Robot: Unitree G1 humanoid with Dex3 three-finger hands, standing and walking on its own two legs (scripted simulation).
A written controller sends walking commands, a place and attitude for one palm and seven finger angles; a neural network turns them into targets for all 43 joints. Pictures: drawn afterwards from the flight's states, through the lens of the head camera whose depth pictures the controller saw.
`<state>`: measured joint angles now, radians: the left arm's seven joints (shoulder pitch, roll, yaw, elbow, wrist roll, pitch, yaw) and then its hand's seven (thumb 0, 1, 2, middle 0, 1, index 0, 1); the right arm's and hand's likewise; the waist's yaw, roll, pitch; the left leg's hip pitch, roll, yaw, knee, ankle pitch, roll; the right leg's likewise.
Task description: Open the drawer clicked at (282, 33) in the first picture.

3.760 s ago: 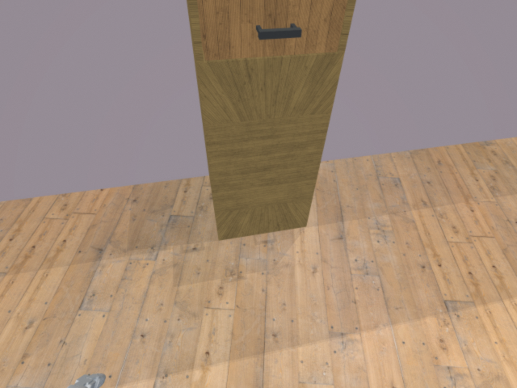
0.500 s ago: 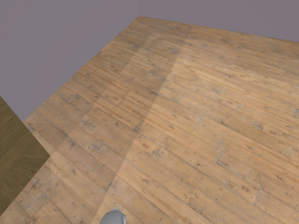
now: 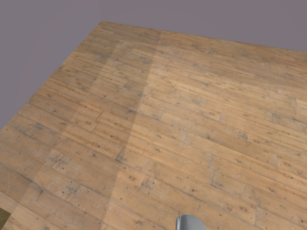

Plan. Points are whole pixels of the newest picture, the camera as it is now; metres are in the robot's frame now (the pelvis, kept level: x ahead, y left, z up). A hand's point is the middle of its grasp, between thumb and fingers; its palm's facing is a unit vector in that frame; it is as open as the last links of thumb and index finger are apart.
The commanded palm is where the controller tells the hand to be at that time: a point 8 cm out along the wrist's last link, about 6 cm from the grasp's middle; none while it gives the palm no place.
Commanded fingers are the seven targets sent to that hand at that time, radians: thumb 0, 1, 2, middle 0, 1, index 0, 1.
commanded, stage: walk to a spot facing it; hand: left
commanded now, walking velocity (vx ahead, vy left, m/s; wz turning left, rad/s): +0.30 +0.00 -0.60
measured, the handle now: out of the picture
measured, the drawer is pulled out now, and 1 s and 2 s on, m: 0.00 0.00 0.00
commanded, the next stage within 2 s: turn to face it in 0.22 s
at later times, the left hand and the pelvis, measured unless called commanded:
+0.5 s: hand (130, 175) +0.33 +0.10 -0.17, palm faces -0.18 -0.95 -0.24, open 7.3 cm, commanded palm none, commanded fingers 0.00 0.90 0.90 -0.20 -0.30 -0.20 -0.30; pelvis +0.19 -0.07 -0.01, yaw -12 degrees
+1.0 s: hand (103, 187) +0.28 +0.18 -0.18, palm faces +0.13 -0.96 -0.23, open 7.4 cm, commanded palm none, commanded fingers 0.00 0.90 0.90 -0.20 -0.30 -0.20 -0.30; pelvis +0.24 -0.03 -0.01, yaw +4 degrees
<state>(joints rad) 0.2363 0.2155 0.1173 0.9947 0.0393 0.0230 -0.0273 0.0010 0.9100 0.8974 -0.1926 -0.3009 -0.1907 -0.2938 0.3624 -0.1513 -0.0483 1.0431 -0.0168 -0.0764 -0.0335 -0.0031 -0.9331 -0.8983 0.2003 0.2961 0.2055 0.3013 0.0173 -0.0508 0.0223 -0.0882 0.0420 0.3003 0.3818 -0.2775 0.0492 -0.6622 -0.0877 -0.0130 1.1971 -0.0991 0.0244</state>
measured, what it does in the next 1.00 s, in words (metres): walks ahead: right foot, then left foot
